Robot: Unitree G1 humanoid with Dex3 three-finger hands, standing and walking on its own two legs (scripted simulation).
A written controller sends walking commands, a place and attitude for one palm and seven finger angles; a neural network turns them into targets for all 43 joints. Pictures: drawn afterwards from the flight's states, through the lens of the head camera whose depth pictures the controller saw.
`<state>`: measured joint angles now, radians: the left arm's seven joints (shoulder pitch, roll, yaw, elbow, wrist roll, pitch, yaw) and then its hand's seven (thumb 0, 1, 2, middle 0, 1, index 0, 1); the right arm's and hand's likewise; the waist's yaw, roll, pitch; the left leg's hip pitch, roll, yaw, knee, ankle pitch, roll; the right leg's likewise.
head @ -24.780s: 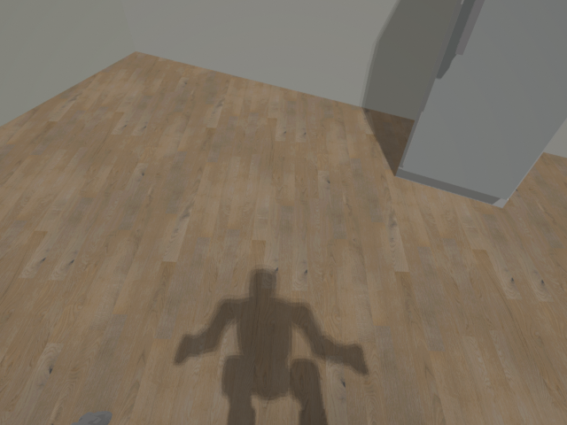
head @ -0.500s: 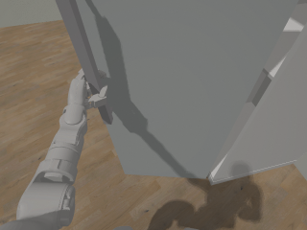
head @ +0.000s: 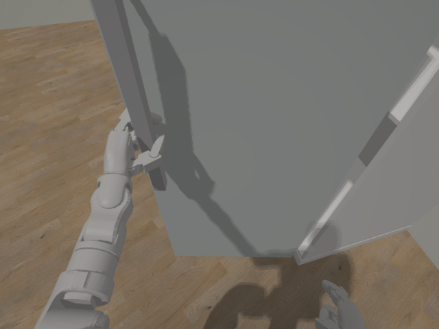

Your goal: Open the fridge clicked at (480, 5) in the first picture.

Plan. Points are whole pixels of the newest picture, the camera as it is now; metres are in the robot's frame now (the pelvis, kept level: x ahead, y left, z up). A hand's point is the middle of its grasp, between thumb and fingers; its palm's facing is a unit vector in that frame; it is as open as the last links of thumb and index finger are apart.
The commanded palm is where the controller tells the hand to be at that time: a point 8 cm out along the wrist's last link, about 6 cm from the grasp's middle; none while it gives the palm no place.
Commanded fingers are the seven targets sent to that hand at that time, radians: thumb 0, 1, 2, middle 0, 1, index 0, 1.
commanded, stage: stop walking and hold the door back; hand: left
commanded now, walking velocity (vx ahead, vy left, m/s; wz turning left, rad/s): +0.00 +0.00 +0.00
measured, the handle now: (143, 108) +0.44 +0.16 +0.17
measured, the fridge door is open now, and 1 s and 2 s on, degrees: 72 74 71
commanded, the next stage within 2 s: loosen the grip on the handle in 0.20 s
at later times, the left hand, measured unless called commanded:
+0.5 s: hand (149, 149) +0.39 +0.15 +0.11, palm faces +0.11 -0.99 -0.07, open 8.3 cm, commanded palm +0.35 +0.19 +0.10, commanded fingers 0.00 -0.43 0.26 -0.44 -1.38 -0.44 -1.38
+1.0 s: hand (151, 158) +0.38 +0.15 +0.10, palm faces +0.08 -0.99 -0.12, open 14.4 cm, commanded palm +0.35 +0.21 +0.10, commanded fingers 0.00 -0.55 0.20 -0.25 -1.15 -0.25 -1.15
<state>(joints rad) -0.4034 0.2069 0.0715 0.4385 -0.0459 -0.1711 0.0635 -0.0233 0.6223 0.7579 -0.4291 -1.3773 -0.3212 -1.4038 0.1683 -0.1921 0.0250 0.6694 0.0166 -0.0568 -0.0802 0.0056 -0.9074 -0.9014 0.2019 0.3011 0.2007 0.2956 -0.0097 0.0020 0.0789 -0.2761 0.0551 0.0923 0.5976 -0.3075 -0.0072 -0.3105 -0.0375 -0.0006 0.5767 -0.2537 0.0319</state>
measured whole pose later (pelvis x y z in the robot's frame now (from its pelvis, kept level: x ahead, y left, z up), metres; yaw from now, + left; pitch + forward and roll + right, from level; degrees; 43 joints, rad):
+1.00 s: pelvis -0.01 -0.02 -0.01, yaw +0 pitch +5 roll +0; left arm -0.44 0.26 0.15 0.66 -0.09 -0.32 -0.05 -0.01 -0.54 0.20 -0.37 -1.22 -0.29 -1.19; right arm 0.28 -0.25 0.00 0.68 0.03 -0.14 -0.03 0.01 -0.91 -0.90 0.20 0.30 0.20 0.30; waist -0.03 0.00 -0.05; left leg -0.42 0.04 0.02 0.64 -0.30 -0.02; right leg -0.46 -0.02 -0.02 0.64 -0.26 0.00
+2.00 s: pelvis +0.01 -0.01 -0.01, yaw +1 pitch +4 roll -1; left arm -0.03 0.30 0.24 0.23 -0.19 -0.23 -0.20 -0.01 -0.55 0.20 -0.25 -1.15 -0.25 -1.15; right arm 0.27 -0.25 0.02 0.61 0.03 -0.18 -0.05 0.01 -0.91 -0.90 0.20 0.30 0.20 0.30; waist 0.02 0.02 -0.08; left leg -0.44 0.03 0.01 0.74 -0.37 -0.01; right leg -0.46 -0.03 -0.03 0.71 -0.33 0.01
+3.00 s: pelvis +0.01 -0.01 +0.00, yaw +3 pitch -2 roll -1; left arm 0.28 0.34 0.29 -0.22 -0.17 0.01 -0.08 -0.01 -0.41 0.27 -0.25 -1.07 -0.25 -1.07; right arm 0.24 -0.24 0.06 0.64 0.00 -0.29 -0.09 0.01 -0.90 -0.90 0.20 0.30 0.20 0.30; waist 0.08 0.03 -0.03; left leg -0.24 0.03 -0.02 0.61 -0.33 -0.01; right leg -0.24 -0.03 -0.06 0.56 -0.28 0.02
